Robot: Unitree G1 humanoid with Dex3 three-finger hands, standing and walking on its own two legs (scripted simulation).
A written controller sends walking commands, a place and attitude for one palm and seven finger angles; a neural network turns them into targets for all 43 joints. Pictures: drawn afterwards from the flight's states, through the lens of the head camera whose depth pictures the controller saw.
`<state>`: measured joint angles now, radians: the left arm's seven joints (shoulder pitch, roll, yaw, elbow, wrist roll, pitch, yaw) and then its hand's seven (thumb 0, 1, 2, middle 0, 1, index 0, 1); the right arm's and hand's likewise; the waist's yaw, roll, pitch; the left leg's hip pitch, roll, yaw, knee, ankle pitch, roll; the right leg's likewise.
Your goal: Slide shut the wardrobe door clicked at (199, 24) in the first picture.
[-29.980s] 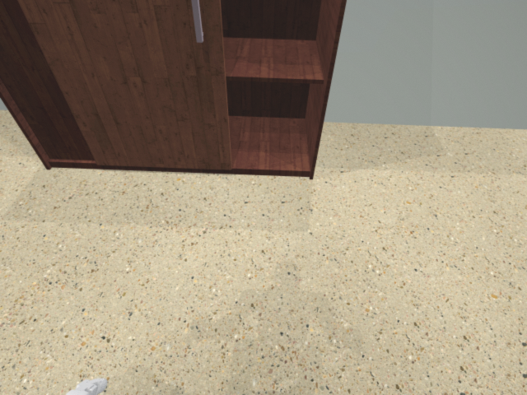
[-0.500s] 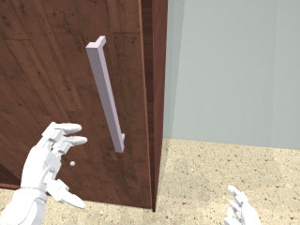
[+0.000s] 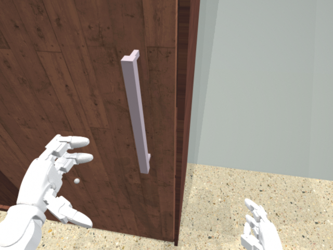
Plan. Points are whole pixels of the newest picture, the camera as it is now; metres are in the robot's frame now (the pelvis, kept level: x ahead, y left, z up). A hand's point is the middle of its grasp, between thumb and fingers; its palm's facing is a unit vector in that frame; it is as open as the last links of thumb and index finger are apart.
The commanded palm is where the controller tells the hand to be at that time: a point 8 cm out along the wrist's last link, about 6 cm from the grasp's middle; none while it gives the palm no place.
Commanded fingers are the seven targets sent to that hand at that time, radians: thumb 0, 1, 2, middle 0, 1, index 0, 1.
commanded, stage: draw the hand back to the body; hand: left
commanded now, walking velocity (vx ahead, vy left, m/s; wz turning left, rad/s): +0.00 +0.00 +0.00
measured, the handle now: (141, 122) +0.36 +0.11 +0.16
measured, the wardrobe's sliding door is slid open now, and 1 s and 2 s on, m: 0.00 0.00 0.00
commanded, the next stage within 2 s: step back with the hand held close in 1.04 s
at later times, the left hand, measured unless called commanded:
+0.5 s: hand (53, 170) +0.20 +0.24 +0.17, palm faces +0.39 -0.84 -0.37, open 10.4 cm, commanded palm +0.15 +0.28 +0.18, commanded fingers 0.00 0.65 0.78 -0.21 -0.45 -0.21 -0.45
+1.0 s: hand (48, 170) +0.20 +0.25 +0.17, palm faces +0.43 -0.83 -0.37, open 7.5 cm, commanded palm +0.15 +0.29 +0.19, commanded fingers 0.00 0.90 0.90 -0.20 -0.30 -0.20 -0.30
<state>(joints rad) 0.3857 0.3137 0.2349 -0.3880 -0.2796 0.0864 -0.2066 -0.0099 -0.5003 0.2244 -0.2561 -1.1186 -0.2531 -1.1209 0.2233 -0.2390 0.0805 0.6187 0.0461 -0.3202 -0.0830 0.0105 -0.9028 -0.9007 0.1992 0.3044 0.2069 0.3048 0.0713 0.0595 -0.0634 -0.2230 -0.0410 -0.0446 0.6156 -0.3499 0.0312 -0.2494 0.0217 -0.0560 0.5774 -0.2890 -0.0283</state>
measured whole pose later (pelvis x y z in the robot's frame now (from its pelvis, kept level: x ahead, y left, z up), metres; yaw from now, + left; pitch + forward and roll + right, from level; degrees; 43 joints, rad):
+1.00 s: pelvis +0.01 +0.00 +0.01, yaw -1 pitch -5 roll +0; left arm 0.45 0.34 0.31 -0.37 -0.08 -0.09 0.10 0.02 0.88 0.89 -0.21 -0.31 -0.21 -0.31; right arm 0.20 -0.22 0.01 0.65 0.00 -0.13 -0.06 0.01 -0.90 -0.90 0.20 0.30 0.21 0.30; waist 0.07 0.06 0.01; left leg -0.08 -0.04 -0.03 0.45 -0.29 0.03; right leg -0.12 0.03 -0.03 0.43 -0.23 -0.03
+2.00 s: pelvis -0.09 +0.04 +0.00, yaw +0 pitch -1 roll -4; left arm 0.49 0.43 0.45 -0.53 0.02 -0.22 0.15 0.02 0.89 0.90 -0.22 -0.30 -0.22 -0.30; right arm 0.25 -0.19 -0.01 0.60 -0.02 -0.09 -0.06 0.01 -0.90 -0.90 0.20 0.30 0.21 0.30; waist -0.01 -0.01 0.02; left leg -0.40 -0.04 -0.02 0.60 -0.20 0.09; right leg -0.42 0.06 0.02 0.93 -0.33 0.02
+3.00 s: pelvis -0.30 +0.04 +0.00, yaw +0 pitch -1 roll +0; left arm 0.45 0.35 0.40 -0.42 -0.03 -0.14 0.17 0.02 0.89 0.90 -0.21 -0.30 -0.21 -0.30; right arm 0.29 -0.25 -0.01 0.63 -0.01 -0.10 -0.09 0.01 -0.90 -0.90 0.20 0.30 0.21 0.30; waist 0.00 -0.06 -0.09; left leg -0.23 0.05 0.01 0.57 -0.37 0.05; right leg -0.38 -0.05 -0.08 0.62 -0.30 -0.04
